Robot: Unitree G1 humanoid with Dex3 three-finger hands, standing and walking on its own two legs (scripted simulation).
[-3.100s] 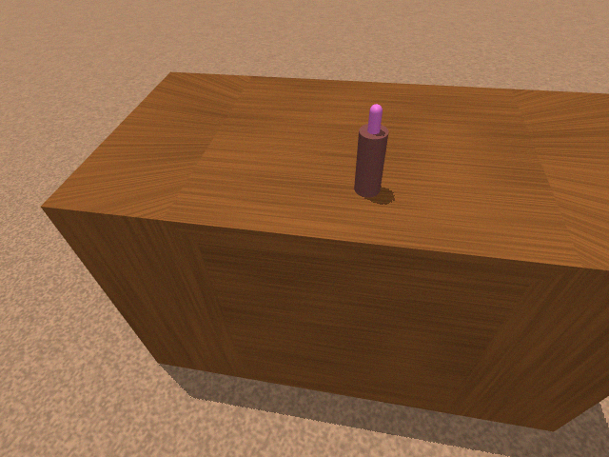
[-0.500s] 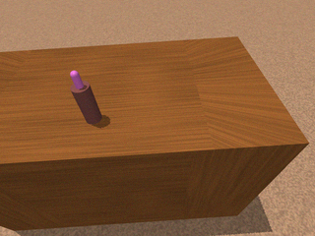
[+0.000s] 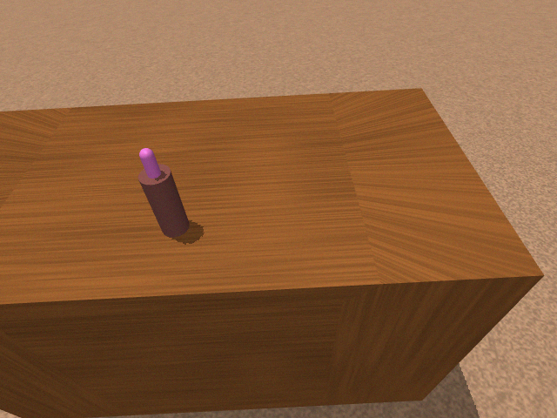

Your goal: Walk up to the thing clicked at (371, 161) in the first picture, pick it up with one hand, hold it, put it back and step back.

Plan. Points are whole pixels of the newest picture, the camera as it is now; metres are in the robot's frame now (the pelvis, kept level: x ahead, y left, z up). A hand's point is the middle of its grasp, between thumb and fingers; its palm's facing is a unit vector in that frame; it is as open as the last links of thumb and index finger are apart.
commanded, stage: walk up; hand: left
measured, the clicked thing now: (161, 192) +0.49 +0.23 +0.07
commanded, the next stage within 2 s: stand in 0.46 s
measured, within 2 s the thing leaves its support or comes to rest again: neither
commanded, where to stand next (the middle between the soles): +0.04 +0.01 m, yaw +1 degrees
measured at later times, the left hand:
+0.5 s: hand out of the picture +0.11 +0.25 -0.15, palm faces -0.03 -0.93 -0.37, open 7.4 cm
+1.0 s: hand out of the picture +0.10 +0.24 -0.15, palm faces -0.03 -0.94 -0.34, open 7.4 cm
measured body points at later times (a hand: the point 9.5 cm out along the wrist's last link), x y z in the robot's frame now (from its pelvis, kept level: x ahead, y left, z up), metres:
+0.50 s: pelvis +0.01 +0.00 +0.00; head +0.02 -0.01 +0.45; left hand +0.11 +0.30 -0.12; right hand +0.08 -0.31 -0.13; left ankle +0.01 +0.12 -0.74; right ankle +0.04 -0.14 -0.74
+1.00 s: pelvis +0.02 -0.02 +0.01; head +0.02 -0.02 +0.46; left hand +0.10 +0.28 -0.12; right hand +0.10 -0.32 -0.13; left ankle +0.01 +0.12 -0.74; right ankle +0.04 -0.14 -0.74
